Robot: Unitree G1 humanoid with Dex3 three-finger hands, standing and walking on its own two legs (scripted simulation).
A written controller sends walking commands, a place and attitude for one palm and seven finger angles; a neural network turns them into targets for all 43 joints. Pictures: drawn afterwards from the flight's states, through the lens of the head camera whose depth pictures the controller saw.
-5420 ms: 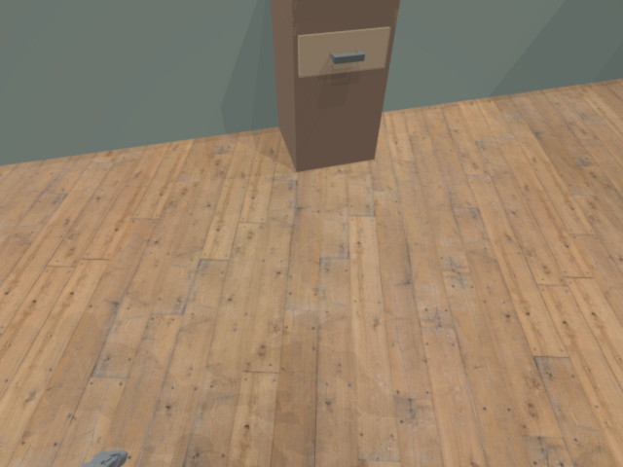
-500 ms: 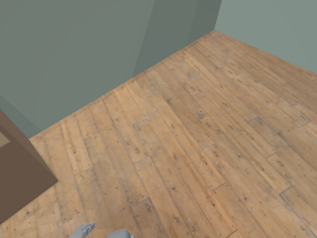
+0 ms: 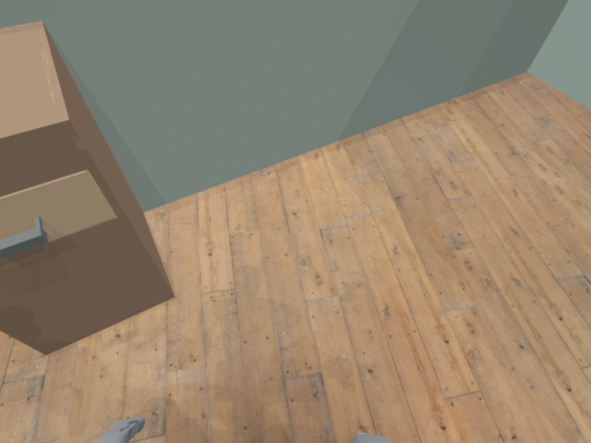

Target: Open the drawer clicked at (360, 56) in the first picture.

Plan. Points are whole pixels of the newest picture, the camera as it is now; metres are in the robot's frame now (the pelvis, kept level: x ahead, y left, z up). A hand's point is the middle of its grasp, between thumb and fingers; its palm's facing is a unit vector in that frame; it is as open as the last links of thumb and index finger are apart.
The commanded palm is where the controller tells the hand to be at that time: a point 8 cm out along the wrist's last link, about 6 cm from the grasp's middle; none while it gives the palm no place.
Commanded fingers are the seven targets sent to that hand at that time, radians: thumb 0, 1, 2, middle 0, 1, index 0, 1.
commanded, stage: turn to face it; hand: left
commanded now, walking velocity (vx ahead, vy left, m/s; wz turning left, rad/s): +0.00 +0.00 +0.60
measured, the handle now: (9, 238) +0.51 +0.63 -0.18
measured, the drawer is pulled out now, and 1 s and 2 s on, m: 0.00 0.00 0.00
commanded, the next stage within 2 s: take the last steps up to it in 0.86 s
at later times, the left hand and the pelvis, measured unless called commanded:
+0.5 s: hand out of the picture -0.04 +0.18 -0.16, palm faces +0.34 -0.90 -0.27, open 7.4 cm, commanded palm none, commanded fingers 0.00 0.90 0.90 -0.20 -0.30 -0.20 -0.30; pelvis -0.02 -0.03 +0.00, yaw +20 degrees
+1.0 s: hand out of the picture -0.05 +0.20 -0.16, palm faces +0.49 -0.83 -0.27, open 7.4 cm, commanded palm none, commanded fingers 0.00 0.90 0.90 -0.20 -0.30 -0.20 -0.30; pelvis -0.03 -0.02 +0.00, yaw +29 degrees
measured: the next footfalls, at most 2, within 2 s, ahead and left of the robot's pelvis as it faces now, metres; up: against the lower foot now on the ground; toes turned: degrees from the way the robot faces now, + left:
right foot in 0.10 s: +0.04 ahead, -0.15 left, +0.00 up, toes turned +3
left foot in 0.56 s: -0.04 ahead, +0.10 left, +0.00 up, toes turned +28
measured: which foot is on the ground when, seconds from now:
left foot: down 0.00-0.10, up 0.12-0.54, down 0.56-1.00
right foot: up 0.00-0.08, down 0.10-0.56, up 0.58-1.00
